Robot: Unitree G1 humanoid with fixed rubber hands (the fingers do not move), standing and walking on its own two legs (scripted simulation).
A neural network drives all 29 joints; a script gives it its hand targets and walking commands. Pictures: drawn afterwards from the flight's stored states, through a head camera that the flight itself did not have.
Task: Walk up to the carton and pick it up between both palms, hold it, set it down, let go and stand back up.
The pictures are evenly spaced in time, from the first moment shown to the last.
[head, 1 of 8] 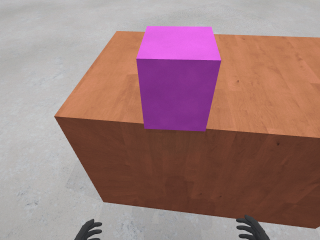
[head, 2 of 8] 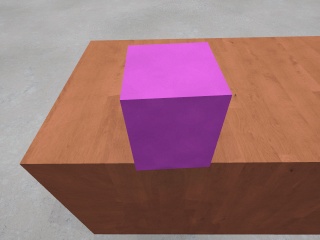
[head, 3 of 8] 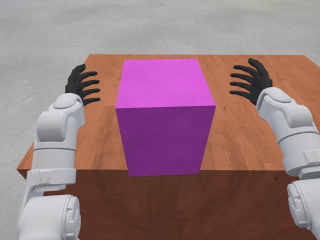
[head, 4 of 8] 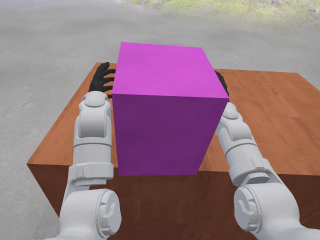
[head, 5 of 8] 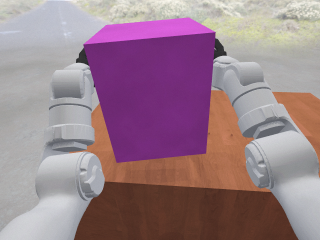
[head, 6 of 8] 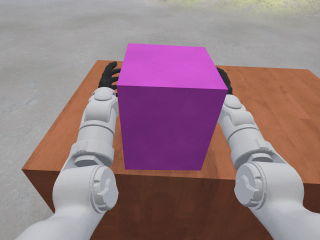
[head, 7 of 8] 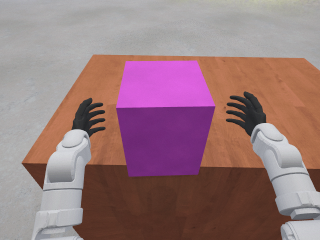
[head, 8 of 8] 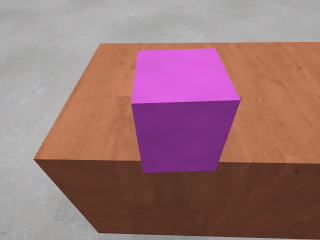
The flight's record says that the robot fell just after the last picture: no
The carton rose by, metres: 0.23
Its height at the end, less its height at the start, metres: +0.00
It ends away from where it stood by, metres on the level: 0.02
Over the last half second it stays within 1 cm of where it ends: yes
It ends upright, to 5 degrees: yes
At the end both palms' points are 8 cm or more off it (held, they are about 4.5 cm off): yes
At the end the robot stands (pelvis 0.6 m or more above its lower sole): yes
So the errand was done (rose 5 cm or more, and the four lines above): yes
